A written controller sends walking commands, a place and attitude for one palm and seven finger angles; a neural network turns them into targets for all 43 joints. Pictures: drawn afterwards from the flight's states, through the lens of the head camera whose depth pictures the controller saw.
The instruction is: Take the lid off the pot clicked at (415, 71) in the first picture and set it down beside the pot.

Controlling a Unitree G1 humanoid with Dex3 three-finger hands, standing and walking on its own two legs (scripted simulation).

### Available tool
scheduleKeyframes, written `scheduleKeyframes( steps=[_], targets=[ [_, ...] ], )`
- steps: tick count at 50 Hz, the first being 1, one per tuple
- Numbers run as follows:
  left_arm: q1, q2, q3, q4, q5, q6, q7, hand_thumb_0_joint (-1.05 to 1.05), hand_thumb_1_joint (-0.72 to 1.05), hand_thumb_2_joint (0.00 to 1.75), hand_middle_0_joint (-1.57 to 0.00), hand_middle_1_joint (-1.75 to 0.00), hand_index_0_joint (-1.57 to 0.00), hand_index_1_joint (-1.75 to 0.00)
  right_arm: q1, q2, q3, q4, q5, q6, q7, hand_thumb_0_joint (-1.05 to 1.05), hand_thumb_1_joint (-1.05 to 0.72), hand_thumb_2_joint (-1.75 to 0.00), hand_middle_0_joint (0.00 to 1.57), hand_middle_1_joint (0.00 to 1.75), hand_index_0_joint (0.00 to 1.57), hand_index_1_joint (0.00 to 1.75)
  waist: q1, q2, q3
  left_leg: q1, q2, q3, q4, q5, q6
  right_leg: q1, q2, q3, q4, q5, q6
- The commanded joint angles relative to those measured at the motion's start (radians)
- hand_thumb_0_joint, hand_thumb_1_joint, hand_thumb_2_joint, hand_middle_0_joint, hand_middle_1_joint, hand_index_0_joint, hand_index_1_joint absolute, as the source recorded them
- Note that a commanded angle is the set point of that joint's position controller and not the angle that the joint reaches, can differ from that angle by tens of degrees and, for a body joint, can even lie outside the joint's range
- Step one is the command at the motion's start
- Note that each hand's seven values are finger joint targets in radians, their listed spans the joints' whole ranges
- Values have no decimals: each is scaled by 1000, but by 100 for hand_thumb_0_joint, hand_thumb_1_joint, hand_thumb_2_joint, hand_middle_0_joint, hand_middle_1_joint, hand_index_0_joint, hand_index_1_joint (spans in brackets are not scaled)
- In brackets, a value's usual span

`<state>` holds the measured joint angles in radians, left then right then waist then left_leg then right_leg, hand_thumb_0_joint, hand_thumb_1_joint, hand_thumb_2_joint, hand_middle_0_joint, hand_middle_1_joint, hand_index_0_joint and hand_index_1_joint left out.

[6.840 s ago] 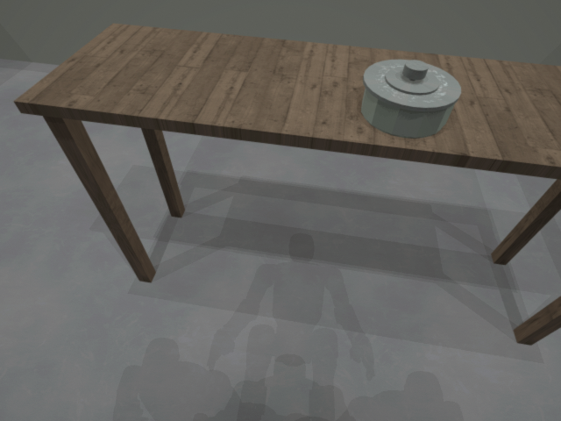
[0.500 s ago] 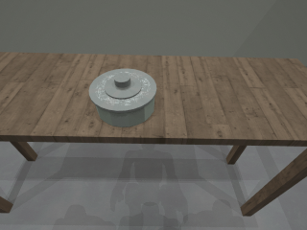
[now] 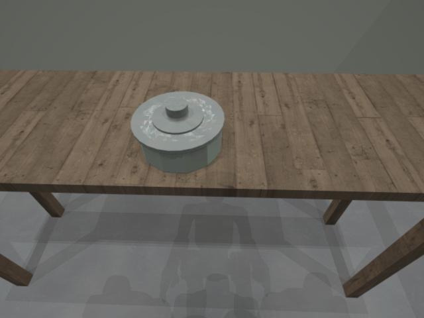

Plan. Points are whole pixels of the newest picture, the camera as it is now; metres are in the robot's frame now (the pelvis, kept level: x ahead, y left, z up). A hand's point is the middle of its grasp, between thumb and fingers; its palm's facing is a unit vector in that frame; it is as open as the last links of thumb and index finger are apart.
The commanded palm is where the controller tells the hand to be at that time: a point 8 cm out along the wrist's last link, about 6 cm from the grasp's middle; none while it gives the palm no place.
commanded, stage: look again from close up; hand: left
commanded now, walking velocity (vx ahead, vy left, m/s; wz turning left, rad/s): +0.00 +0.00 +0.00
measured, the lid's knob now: (176, 107) +0.47 +0.10 +0.16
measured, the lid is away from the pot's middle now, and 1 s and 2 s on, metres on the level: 0.00 0.00 0.00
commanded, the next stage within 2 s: lift the closed hand beside the body in 0.56 s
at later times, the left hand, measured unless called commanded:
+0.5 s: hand out of the picture +0.02 +0.16 -0.17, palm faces +0.01 -0.98 -0.22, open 7.3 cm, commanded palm none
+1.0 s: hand (117, 314) +0.14 +0.17 -0.01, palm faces +0.18 -0.94 -0.29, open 5.2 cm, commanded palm +0.08 +0.22 +0.03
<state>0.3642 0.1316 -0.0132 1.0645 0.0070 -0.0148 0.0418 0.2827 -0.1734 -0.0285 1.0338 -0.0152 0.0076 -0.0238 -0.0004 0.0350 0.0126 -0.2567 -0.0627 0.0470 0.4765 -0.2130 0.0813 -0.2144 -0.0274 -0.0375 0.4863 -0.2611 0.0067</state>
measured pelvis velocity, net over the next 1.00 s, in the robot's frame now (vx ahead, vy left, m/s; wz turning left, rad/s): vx -0.01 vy -0.03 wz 0.00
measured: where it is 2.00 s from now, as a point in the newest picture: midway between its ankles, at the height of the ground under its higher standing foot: outside the picture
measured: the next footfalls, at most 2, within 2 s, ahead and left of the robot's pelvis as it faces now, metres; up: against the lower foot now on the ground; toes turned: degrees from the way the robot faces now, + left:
none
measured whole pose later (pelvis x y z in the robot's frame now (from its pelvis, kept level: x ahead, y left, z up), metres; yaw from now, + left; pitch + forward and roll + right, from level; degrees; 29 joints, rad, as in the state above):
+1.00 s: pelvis -0.01 -0.03 +0.00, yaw +0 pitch -3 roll -1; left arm 0.62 0.22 0.05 -0.03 -0.04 -0.06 0.11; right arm 0.16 -0.25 -0.04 0.61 0.03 -0.17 0.01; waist -0.01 0.03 0.02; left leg -0.21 -0.02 0.03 0.46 -0.20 0.04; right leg -0.15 0.02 -0.05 0.44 -0.23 -0.03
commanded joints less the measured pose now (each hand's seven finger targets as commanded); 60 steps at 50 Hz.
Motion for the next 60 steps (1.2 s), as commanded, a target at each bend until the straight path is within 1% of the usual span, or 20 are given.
scheduleKeyframes(
  steps=[1,3,14,32,33,34,35,36,37,38,39,40,43,44,46,48,51,55,58,60],
  targets=[
    [38,98,21,-44,4,-19,15,0,90,90,-20,-30,-20,-30,5,-78,-9,-57,1,-23,1,0,-90,-90,20,30,20,30,-10,-31,38,43,135,-171,-101,10,-24,-70,-67,115,-76,76,-73],
    [33,109,25,-48,4,-18,15,0,90,90,-20,-30,-20,-30,-2,-81,-8,-58,0,-24,1,0,-90,-90,20,30,20,30,-9,-37,13,66,139,-163,-92,33,-22,-60,-68,112,-73,91,-70],
    [-6,128,30,-67,7,-12,16,0,90,90,-20,-30,-20,-30,-52,-85,-5,-44,0,-22,5,0,-90,-90,20,30,20,30,-4,-74,52,54,132,-134,-80,0,-32,-79,-79,147,-91,67,-65],
    [-24,132,30,-60,5,-8,11,0,90,90,-20,-30,-20,-30,10,-57,3,15,1,-22,5,0,-90,-90,20,30,20,30,0,-18,48,36,144,-136,-103,-11,-38,-55,-79,143,-103,42,-62],
    [-25,182,2,-56,1,-35,15,0,90,90,-20,-30,-20,-30,74,-47,23,-12,-21,-42,7,0,-90,-90,20,30,20,30,-18,-71,-13,99,101,-130,-117,157,-14,51,6,76,-30,91,-72],
    [-571,389,142,-1048,-140,-147,79,0,90,90,-24,-35,-24,-35,-173,-245,9,-331,47,-165,16,0,-90,-90,20,30,20,30,21,-12,-283,168,34,-117,-103,-30,-46,2,14,46,-89,14,-30],
    [-245,280,1,-1160,-118,-108,120,0,90,90,-29,-40,-29,-40,-88,-191,29,-370,59,-260,-13,0,-90,-90,20,30,20,30,-17,87,-311,262,70,-104,-160,-79,-70,36,35,32,-66,20,-59],
    [-8,165,28,-998,-80,-36,152,0,90,90,-33,-44,-33,-44,-113,-169,29,-304,60,-277,-22,0,-90,-90,20,30,20,30,2,87,-181,187,85,-135,-207,-157,-95,1,39,21,-60,17,-57],
    [81,97,-5,-942,-59,-5,159,0,90,90,-38,-49,-38,-49,-134,-164,26,-307,52,-280,-14,0,-90,-90,20,30,20,30,3,59,-13,96,74,-159,-225,-172,-84,-11,33,-11,-88,4,-54],
    [189,86,17,-796,-27,14,162,0,90,90,-42,-54,-42,-54,-151,-165,8,-307,44,-271,-1,0,-90,-90,20,30,20,30,1,-21,104,22,75,-160,-216,-170,-77,-31,34,-27,-117,-16,-50],
    [234,82,35,-743,-13,15,149,0,90,90,-46,-59,-46,-59,-154,-165,-11,-332,44,-257,24,0,-90,-90,20,30,20,30,10,-90,166,-23,76,-161,-201,-164,-80,-47,28,-43,-128,-43,-48],
    [279,124,85,-820,-16,-8,131,0,90,90,-51,-64,-51,-64,-168,-174,-30,-374,46,-246,35,0,-90,-90,20,30,20,30,31,-89,139,-21,74,-148,-183,-137,-78,-32,27,-40,-134,-50,-49],
    [399,209,152,-1161,-32,-63,105,0,90,90,-64,-78,-64,-78,-201,-155,-34,-497,50,-252,40,0,-90,-90,20,30,20,30,63,36,-14,48,76,-109,-159,-72,-79,52,18,-15,-131,-21,-49],
    [416,166,110,-1172,-36,-60,95,0,90,90,-68,-83,-68,-83,-211,-152,-30,-526,48,-246,42,0,-90,-90,20,30,20,30,47,18,20,39,71,-97,-154,-86,-77,24,19,-12,-137,-33,-45],
    [353,166,115,-1169,-46,-65,80,0,90,90,-77,-92,-77,-92,-212,-165,-37,-556,47,-221,34,0,-90,-90,20,30,20,30,21,-78,102,33,69,-78,-131,-106,-68,-49,25,-2,-172,-78,-37],
    [297,212,158,-1259,-51,-86,74,0,90,90,-86,-102,-86,-102,-204,-170,-39,-588,41,-206,23,0,-90,-90,20,30,20,30,12,-82,71,68,63,-61,-105,-99,-61,-70,23,1,-195,-99,-31],
    [272,222,146,-1455,-57,-107,65,0,90,90,-99,-116,-99,-116,-199,-169,-21,-624,24,-207,11,0,-90,-90,20,30,20,30,23,21,-4,144,56,-52,-98,-37,-52,-41,25,19,-201,-47,-30],
    [285,224,172,-1491,-61,-97,65,0,90,90,-117,-136,-117,-136,-194,-174,-18,-625,14,-192,-3,0,-90,-90,20,30,20,30,24,-36,12,168,56,-51,-92,60,-43,-26,32,7,-206,55,-27],
    [301,284,234,-1599,-54,-98,67,0,90,90,-130,-150,-130,-150,-200,-171,-11,-628,9,-190,-5,0,-90,-90,20,30,20,30,43,50,-58,207,53,-45,-86,144,-43,26,32,7,-187,141,-29],
    [315,253,219,-1614,-57,-94,61,0,90,90,-130,-150,-130,-150,-204,-162,-4,-617,6,-189,-8,0,-90,-90,20,30,20,30,47,24,-20,197,56,-54,-96,187,-43,41,34,1,-188,190,-31]
  ],
)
